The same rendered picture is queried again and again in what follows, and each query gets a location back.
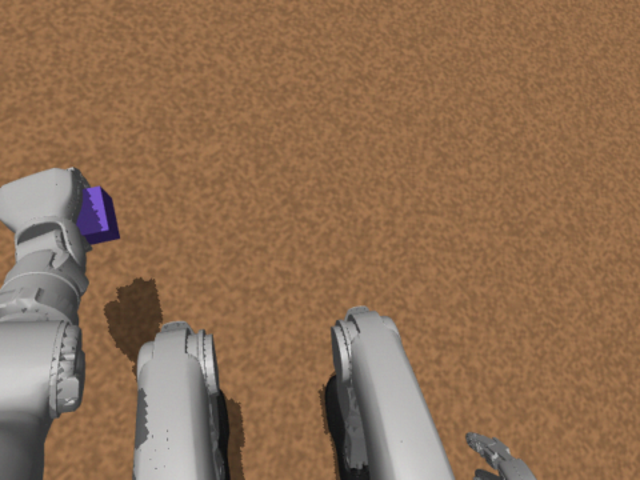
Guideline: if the left robot hand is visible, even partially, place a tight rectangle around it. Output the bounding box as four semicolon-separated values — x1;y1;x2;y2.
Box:
0;167;93;253

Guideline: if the right robot hand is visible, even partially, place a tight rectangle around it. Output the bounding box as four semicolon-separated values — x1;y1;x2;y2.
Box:
466;432;537;480

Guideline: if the left robot arm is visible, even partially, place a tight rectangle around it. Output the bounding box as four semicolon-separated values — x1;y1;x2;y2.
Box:
0;216;89;480

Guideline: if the right robot foot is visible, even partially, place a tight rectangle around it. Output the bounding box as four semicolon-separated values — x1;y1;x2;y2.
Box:
325;375;370;480

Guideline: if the small box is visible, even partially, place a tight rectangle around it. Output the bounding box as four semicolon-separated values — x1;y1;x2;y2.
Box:
76;186;120;245

